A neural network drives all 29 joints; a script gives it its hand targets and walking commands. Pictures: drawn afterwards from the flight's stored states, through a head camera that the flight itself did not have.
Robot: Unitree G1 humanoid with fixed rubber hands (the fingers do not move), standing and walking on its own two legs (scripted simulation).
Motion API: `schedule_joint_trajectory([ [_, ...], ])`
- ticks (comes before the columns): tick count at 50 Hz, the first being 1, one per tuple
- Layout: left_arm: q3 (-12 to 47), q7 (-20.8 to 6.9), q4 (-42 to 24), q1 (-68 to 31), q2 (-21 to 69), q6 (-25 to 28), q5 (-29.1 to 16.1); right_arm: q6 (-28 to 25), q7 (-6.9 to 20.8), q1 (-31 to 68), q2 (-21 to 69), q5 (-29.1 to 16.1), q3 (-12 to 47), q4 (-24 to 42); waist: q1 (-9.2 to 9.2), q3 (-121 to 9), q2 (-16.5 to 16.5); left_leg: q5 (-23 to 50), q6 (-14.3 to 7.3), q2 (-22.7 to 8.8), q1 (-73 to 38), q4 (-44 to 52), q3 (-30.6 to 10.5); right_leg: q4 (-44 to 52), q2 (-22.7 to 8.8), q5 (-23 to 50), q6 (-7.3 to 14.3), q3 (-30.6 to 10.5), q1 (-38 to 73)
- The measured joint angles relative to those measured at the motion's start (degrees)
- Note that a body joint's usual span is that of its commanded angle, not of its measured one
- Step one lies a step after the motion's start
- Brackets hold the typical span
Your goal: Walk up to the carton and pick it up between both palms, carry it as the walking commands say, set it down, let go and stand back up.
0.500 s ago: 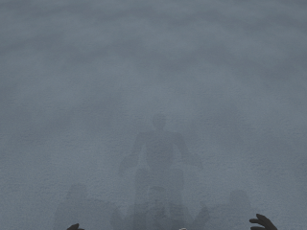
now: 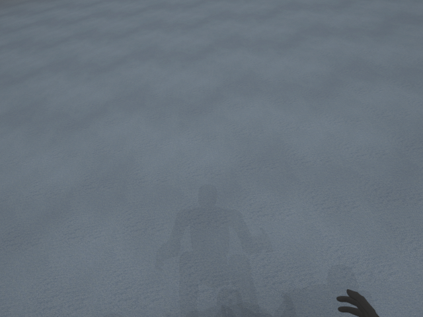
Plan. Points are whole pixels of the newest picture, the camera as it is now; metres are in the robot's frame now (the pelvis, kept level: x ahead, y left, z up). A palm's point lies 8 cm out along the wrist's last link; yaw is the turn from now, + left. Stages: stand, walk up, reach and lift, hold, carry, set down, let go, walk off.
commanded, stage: walk up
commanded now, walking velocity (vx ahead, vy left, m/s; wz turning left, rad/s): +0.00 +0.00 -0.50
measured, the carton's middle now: out of the picture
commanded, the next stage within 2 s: none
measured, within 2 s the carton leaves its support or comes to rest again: neither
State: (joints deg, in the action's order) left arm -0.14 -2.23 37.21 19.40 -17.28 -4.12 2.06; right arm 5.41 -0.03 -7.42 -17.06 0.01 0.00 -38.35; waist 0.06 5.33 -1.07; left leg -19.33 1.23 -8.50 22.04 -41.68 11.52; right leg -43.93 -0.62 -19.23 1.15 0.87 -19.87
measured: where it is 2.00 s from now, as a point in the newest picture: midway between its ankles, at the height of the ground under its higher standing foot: outside the picture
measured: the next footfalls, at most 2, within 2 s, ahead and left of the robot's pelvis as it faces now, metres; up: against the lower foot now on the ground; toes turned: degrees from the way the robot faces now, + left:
left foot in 0.48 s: -0.04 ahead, +0.08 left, +0.00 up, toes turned -9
right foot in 0.70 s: -0.11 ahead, -0.29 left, +0.00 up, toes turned -16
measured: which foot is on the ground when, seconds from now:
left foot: up 0.00-0.46, down 0.48-0.70, up 0.72-1.00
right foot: down 0.00-0.44, up 0.46-0.68, down 0.70-1.00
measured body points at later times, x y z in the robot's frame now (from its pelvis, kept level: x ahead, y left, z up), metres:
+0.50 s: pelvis -0.07 -0.07 +0.01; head -0.04 -0.08 +0.46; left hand +0.08 +0.17 -0.10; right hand -0.05 -0.39 -0.10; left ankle -0.08 +0.09 -0.72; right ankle +0.01 -0.11 -0.69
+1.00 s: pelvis -0.09 -0.16 +0.03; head -0.01 -0.20 +0.47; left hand +0.10 +0.04 -0.10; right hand -0.12 -0.47 -0.08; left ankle +0.00 -0.05 -0.67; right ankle -0.15 -0.28 -0.71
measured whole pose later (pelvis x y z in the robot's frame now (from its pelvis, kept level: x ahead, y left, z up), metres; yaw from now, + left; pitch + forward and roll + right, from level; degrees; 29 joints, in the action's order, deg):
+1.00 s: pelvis -0.09 -0.16 +0.03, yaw -32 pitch +5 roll +3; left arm -1.3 0.7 37.0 19.8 -17.0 -2.2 1.2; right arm 4.1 0.3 -6.7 -18.8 0.0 -0.3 -38.4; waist -0.7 6.7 4.2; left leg -23.7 5.2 -1.3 29.0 -43.9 5.2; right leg -28.4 2.0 -12.9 -1.7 -17.0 -20.0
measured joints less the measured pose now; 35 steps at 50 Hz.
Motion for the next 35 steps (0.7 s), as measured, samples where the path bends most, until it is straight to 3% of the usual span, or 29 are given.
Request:
schedule_joint_trajectory([
  [3,0.0,0.5,0.0,1.9,0.2,-0.2,0.6,0.9,0.0,0.0,0.2,0.0,0.0,0.1,0.04,-0.9,0.4,-5.8,0.1,3.3,5.0,-15.2,-2.9,3.7,0.0,2.0,2.1,-1.9,-0.1],
  [7,0.0,1.3,-0.1,1.7,0.2,0.3,0.4,0.8,0.0,-0.1,0.0,0.0,0.0,0.2,-0.03,-2.0,1.6,-1.6,0.1,6.3,8.4,-25.4,-3.1,13.8,0.5,4.5,2.2,-6.2,-0.2],
  [11,0.0,2.0,-0.1,1.2,0.2,2.4,-0.9,0.4,0.0,-0.2,-0.6,0.0,0.0,-0.5,-0.07,-1.8,3.1,2.6,0.1,7.6,7.3,-26.4,-3.6,22.7,1.0,13.5,0.9,-10.2,-0.2],
  [13,0.0,2.1,-0.1,1.2,0.2,3.2,-1.4,0.4,0.0,-0.7,-1.0,0.0,-0.1,-1.1,-0.09,-1.4,3.7,2.7,0.1,7.8,5.8,-25.3,-4.4,24.4,1.4,20.2,1.4,-11.0,-0.2],
  [16,0.0,2.4,-0.1,1.2,0.4,3.5,-1.8,0.4,0.0,-1.3,-1.5,0.0,-0.2,-3.2,-0.10,-1.9,3.1,2.4,0.1,7.8,4.0,-20.7,-5.8,25.0,3.4,20.2,2.4,-11.1,-0.1],
  [18,0.0,2.8,-0.1,1.5,0.4,3.0,-1.8,0.6,0.2,-1.6,-1.5,0.0,-0.2,-3.8,-0.11,-2.7,3.4,1.3,0.1,8.4,2.3,-15.4,-5.8,27.0,4.5,20.3,-0.1,-11.4,-0.1],
  [20,0.0,3.0,-0.1,1.9,0.3,2.2,-1.9,0.5,0.2,-1.8,-1.4,0.0,-0.2,-4.2,-0.16,-3.5,4.6,-2.2,-0.1,9.9,-1.2,-5.1,-5.9,30.6,5.6,22.0,-6.1,-12.0,0.4],
  [22,-0.1,3.0,-0.1,1.9,-0.3,1.6,-2.2,0.0,0.2,-2.8,-1.5,0.0,-0.2,-4.3,-0.30,-3.5,5.6,-3.6,-2.5,10.7,-8.1,10.0,-6.0,30.1,8.3,20.9,-11.8,-12.0,-0.6],
  [24,-0.2,3.0,0.0,1.1,-0.4,1.4,-2.2,-0.6,0.1,-4.7,-3.5,0.0,-0.4,-4.5,-1.12,-3.9,3.1,1.3,-5.9,7.1,-12.9,17.8,-6.4,12.0,13.9,5.5,-12.2,-8.9,-8.5],
  [25,-0.6,3.0,0.1,0.0,-1.1,0.8,-2.1,-0.6,-0.1,-5.2,-3.6,0.0,-0.4,-5.7,-1.22,-3.3,4.5,2.3,-4.5,6.8,-12.8,16.0,-6.2,0.0,12.9,0.0,-11.0,-8.5,-11.3],
  [27,-1.2,2.4,0.0,0.0,-1.2,-0.1,-1.4,0.0,-0.4,-5.4,-3.5,0.0,-0.4,-7.0,-1.19,-3.0,6.2,-0.8,-0.4,6.5,-13.2,11.2,-6.2,-18.6,8.8,-3.4,-8.8,-8.1,-13.1],
  [29,-1.2,1.4,-0.1,1.9,-1.1,-0.4,-0.8,0.0,-0.8,-4.8,-3.4,0.0,-0.4,-6.8,-1.12,-5.5,5.4,-3.0,1.9,4.6,-13.4,10.0,-6.2,-26.4,4.5,-3.5,-8.2,-7.8,-12.4],
  [32,-1.2,0.7,-0.2,3.8,-1.2,-0.4,-1.1,-0.7,-0.8,-2.0,-3.1,0.0,-0.3,-4.4,-1.10,-7.1,2.5,-3.8,4.5,0.9,-13.1,9.0,-6.1,-17.5,-1.8,-3.6,-8.1,-6.8,-6.5],
  [35,-1.2,0.7,-0.2,3.9,-1.6,1.2,-1.2,-1.9,-0.7,0.4,-2.4,0.0,-0.3,-1.7,-0.87,-5.4,0.9,-5.8,5.1,-2.6,-9.5,0.7,-5.9,-3.2,-3.4,-3.6,-6.8,-6.8,-0.5],
])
